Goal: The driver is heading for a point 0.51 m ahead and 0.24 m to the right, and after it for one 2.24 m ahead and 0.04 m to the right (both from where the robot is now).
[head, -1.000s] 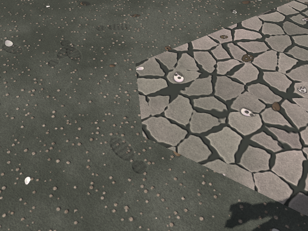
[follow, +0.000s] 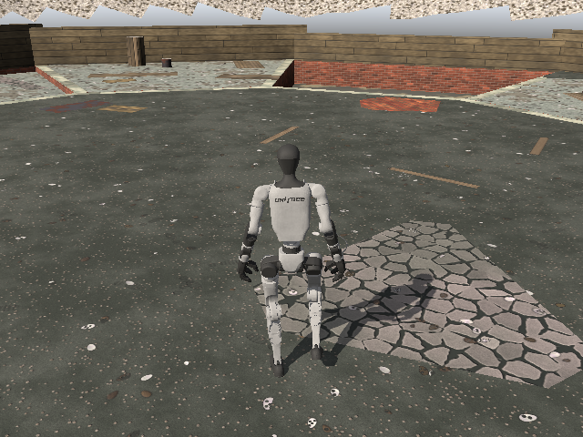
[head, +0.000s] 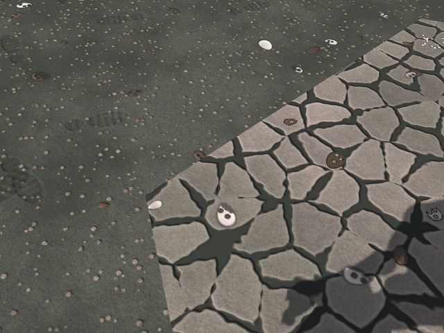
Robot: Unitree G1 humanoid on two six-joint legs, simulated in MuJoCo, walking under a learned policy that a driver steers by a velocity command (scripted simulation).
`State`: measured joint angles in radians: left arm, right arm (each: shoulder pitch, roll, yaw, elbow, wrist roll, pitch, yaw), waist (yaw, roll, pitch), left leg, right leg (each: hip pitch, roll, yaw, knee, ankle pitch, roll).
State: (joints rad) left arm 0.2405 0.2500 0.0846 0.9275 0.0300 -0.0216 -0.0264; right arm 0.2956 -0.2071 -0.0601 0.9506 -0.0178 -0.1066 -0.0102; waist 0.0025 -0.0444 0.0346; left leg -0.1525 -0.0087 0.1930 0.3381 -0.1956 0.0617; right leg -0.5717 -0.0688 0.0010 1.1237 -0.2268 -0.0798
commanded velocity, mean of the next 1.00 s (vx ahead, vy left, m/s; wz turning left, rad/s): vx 0.50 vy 0.00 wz -0.37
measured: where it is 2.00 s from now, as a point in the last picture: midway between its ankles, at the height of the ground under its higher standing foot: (284, 197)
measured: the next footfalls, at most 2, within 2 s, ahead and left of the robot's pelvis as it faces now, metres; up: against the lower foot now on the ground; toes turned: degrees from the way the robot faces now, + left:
right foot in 0.32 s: +0.29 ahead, -0.12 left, +0.00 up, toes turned -17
left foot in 0.88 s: +0.65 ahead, -0.09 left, +0.00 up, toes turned -20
